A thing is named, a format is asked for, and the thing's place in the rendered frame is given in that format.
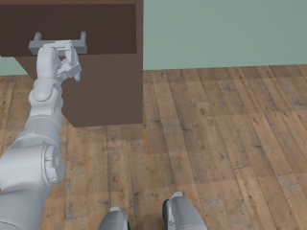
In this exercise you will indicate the right robot thigh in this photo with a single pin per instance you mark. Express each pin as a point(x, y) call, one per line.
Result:
point(183, 213)

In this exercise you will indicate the cabinet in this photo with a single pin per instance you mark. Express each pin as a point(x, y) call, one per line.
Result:
point(110, 89)

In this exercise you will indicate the handle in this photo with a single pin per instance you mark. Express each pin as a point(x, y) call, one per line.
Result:
point(78, 44)

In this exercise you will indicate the left robot upper arm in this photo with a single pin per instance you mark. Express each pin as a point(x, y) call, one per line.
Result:
point(27, 176)

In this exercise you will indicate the left robot shin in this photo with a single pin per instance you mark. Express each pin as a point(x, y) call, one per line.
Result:
point(115, 208)

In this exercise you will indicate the left robot forearm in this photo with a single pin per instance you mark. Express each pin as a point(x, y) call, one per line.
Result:
point(45, 120)

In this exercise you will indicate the robot left hand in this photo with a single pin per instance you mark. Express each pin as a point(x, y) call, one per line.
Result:
point(48, 64)

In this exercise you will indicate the drawer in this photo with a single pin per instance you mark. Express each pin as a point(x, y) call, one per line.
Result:
point(110, 25)

